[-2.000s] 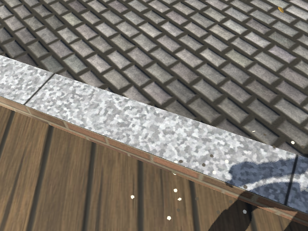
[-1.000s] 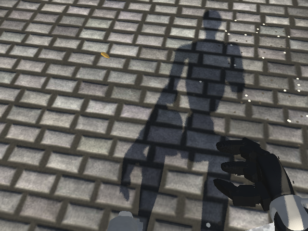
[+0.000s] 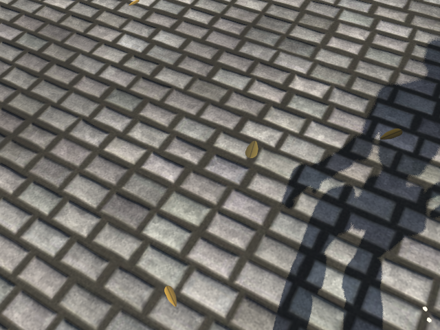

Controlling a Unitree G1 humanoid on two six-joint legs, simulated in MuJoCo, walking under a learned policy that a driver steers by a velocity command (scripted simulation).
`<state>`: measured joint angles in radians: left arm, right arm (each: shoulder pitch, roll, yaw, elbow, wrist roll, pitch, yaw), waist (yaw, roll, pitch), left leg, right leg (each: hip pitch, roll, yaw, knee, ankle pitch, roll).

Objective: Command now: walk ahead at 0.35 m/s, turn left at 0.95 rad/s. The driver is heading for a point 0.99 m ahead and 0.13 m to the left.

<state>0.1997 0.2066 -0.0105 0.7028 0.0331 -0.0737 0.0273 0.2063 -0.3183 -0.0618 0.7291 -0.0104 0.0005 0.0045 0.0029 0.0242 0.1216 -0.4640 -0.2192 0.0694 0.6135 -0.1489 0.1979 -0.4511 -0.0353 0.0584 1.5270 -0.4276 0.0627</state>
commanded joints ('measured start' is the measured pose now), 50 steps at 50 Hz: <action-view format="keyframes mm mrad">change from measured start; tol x32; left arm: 1 123 179 41 -72 31 50 12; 50 42 176 115 -4 -10 115 -93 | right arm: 1 80 -119 -34 -58 14 -20 -14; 50 70 -74 1 -67 -18 -39 -37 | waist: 1 42 -164 -151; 50 -39 92 -53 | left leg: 1 189 367 -477 -279 760 174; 15 288 198 -649 -75 403 -59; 19 -88 -8 -223 485 -584 -207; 24 -75 135 -130 673 -263 -260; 37 339 151 -26 -176 -164 -159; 39 554 546 -474 -393 12 -107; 42 166 481 -252 -370 128 -18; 45 370 461 -275 -494 -450 -57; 50 552 518 -225 -532 -435 -68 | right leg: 1 -149 -57 16 -172 -33 24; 16 151 79 92 -1091 276 -44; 19 521 -427 577 -1162 770 -302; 27 284 -212 32 -1223 513 -242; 37 157 -211 -46 -1100 496 -203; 40 35 -21 -67 -831 -142 -37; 50 -376 -9 -31 -437 172 -54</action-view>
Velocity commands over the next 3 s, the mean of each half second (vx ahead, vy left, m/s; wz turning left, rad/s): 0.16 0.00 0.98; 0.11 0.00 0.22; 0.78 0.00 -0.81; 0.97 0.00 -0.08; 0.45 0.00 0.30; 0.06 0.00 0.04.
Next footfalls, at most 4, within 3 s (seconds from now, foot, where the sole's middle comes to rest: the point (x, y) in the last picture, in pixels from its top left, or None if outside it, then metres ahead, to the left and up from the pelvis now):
0.34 right None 0.32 -0.14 -0.74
0.76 left None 0.12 0.01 -0.74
1.42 right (293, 277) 0.55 -0.15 -0.74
1.92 left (258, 150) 1.03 -0.07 -0.74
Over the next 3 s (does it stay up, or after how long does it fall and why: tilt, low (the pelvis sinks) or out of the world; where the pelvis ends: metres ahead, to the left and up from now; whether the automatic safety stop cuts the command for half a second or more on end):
stays up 1.30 -0.10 0.04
